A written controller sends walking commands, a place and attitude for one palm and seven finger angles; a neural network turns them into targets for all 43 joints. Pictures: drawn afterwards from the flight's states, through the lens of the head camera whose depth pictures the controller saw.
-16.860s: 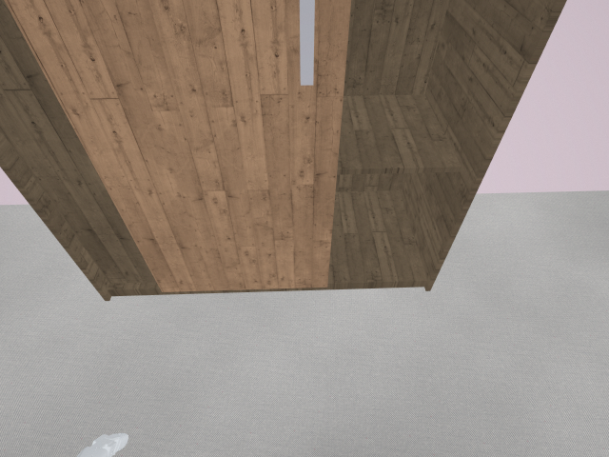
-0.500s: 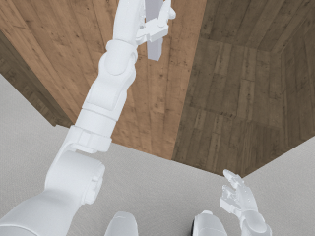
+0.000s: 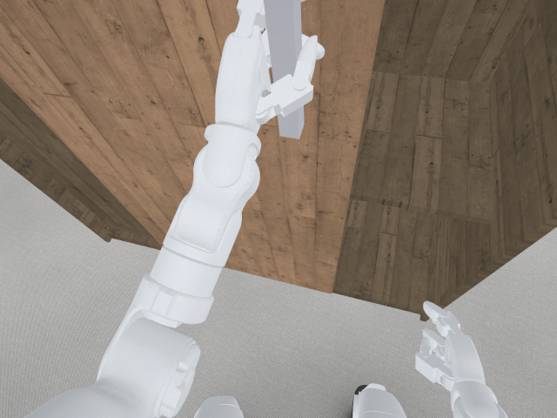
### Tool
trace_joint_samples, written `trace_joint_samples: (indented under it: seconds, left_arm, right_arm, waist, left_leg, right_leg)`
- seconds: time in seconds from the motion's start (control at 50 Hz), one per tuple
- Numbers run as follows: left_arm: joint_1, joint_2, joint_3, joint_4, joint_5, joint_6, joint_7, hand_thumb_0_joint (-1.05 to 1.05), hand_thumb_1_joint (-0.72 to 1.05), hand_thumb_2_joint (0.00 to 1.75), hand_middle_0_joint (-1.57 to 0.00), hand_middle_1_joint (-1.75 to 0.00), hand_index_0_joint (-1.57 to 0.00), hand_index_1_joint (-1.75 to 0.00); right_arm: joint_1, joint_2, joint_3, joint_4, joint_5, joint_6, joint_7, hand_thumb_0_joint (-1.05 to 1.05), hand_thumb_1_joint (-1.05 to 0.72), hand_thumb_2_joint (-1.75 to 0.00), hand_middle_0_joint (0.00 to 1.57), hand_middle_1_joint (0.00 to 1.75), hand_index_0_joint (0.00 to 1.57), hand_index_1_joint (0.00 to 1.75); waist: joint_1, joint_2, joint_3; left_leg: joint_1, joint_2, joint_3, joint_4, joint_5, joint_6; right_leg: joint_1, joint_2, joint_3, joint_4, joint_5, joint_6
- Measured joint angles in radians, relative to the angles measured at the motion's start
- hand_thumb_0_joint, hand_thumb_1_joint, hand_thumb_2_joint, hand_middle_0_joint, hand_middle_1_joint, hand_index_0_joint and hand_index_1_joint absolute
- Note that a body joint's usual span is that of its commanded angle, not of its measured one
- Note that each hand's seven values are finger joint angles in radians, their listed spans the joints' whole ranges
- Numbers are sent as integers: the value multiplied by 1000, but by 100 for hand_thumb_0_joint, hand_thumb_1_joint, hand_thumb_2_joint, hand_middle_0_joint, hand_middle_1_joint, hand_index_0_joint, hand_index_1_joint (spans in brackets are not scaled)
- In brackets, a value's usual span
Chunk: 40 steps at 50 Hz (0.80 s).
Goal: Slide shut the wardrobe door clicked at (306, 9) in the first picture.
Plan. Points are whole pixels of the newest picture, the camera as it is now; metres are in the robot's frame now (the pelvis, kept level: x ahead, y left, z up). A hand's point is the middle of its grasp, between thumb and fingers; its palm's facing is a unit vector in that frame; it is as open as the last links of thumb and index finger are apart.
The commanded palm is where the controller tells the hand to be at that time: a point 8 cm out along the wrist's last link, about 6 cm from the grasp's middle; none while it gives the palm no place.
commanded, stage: step sideways, sliding the door along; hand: left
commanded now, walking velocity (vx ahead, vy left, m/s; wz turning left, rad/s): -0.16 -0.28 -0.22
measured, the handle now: (290, 17) +0.46 +0.03 +0.27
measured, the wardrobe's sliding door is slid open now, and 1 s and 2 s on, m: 0.30 0.20 0.20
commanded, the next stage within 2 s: stop walking and hold the door there in 1.42 s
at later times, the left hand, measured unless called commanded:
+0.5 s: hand (386, 101) +0.39 -0.06 +0.23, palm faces -0.30 -0.94 -0.17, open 7.8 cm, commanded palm +0.39 -0.04 +0.24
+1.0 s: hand (399, 97) +0.39 -0.07 +0.23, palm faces -0.26 -0.96 -0.09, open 7.2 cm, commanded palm +0.39 -0.07 +0.24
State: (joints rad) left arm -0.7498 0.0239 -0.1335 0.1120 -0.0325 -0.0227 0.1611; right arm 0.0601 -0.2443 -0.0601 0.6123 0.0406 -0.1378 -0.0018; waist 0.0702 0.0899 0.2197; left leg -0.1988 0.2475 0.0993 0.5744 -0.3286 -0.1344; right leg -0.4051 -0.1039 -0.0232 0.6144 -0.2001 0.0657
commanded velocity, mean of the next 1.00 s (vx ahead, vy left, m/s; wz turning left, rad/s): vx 0.01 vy -0.30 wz -0.14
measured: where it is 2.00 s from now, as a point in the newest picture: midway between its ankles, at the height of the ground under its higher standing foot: outside the picture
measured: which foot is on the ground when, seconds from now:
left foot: down 0.00-1.00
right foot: down 0.00-1.00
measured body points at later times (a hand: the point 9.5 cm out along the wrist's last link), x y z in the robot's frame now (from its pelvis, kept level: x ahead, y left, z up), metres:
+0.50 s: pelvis -0.03 +0.00 -0.02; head +0.02 -0.02 +0.43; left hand +0.40 -0.01 +0.24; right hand +0.14 -0.23 -0.14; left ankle -0.04 +0.22 -0.72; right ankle +0.07 -0.16 -0.72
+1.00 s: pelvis -0.04 -0.02 -0.02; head +0.02 -0.04 +0.42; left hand +0.40 -0.02 +0.24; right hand +0.12 -0.25 -0.14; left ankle -0.04 +0.22 -0.72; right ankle +0.07 -0.16 -0.72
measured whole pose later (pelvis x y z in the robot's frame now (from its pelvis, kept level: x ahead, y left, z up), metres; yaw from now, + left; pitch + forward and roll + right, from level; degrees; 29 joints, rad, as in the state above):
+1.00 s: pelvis -0.04 -0.02 -0.02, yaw -3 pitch -4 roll +1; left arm -0.99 0.03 -0.15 0.51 -0.12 -0.07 0.16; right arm 0.10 -0.16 -0.05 0.69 0.08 -0.03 -0.02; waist 0.01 0.03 0.19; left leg -0.24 0.27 0.08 0.72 -0.38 -0.15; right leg -0.49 -0.05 0.01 0.78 -0.22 0.03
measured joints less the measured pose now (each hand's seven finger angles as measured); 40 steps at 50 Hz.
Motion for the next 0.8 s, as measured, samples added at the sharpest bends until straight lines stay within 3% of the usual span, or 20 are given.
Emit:
trace_joint_samples:
  seconds: [0.06,0.14,0.2,0.32,0.46,0.56,0.66,0.76,0.8]
  left_arm:
    - [-21,-17,-35,13,7,-5,6,-6,74,77,-36,-139,-2,-122]
    - [-69,-32,-74,54,5,-5,-1,-5,72,74,-31,-139,-1,-117]
    - [-96,-23,-86,87,-1,-6,-16,-5,71,73,-30,-139,-1,-113]
    - [-131,-1,-79,181,-9,-18,-33,-6,68,71,-31,-138,-2,-111]
    - [-182,23,-42,300,-23,-27,-34,-5,65,73,-35,-139,-5,-115]
    - [-218,32,-18,360,-42,-22,-28,-4,63,77,-37,-139,-6,-119]
    - [-233,22,4,392,-65,-26,-8,-2,64,81,-38,-140,-7,-125]
    - [-241,8,12,402,-85,-40,1,0,67,83,-41,-140,-8,-131]
    - [-246,9,10,405,-86,-42,-1,-1,66,83,-42,-140,-8,-132]
  right_arm:
    - [-9,16,13,6,6,0,5,1,-90,-90,20,30,20,30]
    - [-19,47,21,12,1,11,11,1,-90,-90,20,30,20,30]
    - [-24,74,26,14,0,33,17,1,-90,-90,20,30,20,30]
    - [-26,108,24,42,9,93,12,1,-90,-90,20,30,20,30]
    - [-26,95,4,73,26,134,-9,1,-90,-90,20,30,20,30]
    - [0,74,-5,75,38,143,-18,1,-90,-90,20,30,20,30]
    - [25,66,1,90,42,138,-26,1,-90,-90,20,30,20,30]
    - [56,67,2,82,41,124,-24,1,-91,-90,19,30,20,30]
    - [58,72,3,86,42,125,-21,1,-90,-90,20,30,20,30]
  waist:
    - [-11,2,5]
    - [-24,-9,2]
    - [-34,-21,4]
    - [-69,-42,-15]
    - [-104,-69,-40]
    - [-108,-74,-49]
    - [-102,-92,-50]
    - [-92,-79,-42]
    - [-87,-74,-35]
  left_leg:
    - [-17,-5,8,28,-9,13]
    - [-33,-13,21,40,-24,-20]
    - [-35,-11,36,71,-41,-16]
    - [-34,0,46,118,-65,-20]
    - [-49,-1,47,149,-65,-18]
    - [-71,9,37,187,-75,-1]
    - [-68,-2,40,176,-74,38]
    - [-68,19,25,167,-55,8]
    - [-68,29,16,179,-63,13]
  right_leg:
    - [-6,-4,11,-7,15,9]
    - [-31,-13,26,3,30,15]
    - [-40,-10,43,20,25,16]
    - [-53,-1,59,72,1,19]
    - [-90,-1,71,134,-15,9]
    - [-118,8,69,185,-30,-5]
    - [-129,7,76,196,-32,-13]
    - [-122,26,58,185,-22,-25]
    - [-117,32,49,194,-30,-31]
